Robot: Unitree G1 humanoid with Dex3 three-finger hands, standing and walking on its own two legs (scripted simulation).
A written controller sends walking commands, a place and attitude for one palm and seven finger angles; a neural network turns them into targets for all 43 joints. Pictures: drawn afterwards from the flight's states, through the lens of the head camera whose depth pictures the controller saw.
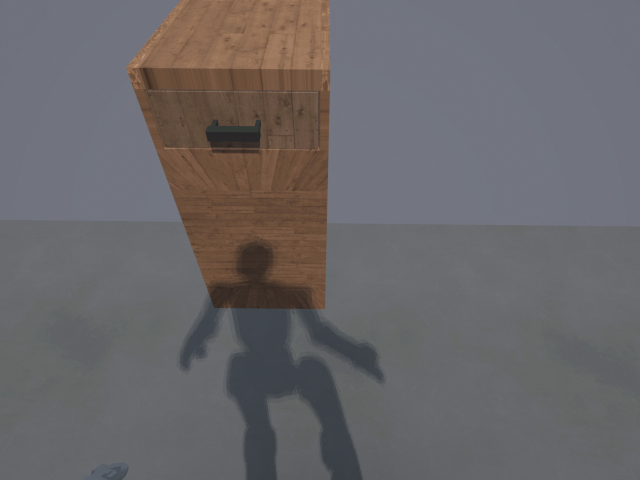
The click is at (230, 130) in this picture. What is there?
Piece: drawer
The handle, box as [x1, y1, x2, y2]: [205, 119, 260, 141]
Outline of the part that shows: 205,131 207,140 210,141 259,141 260,120 256,120 254,126 218,126 217,120 213,119 211,125 207,126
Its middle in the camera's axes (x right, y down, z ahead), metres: -0.19 -0.24 +0.85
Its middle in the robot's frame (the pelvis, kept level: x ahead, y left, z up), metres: +0.80 +0.23 +0.01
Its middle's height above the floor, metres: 0.78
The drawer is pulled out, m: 0.00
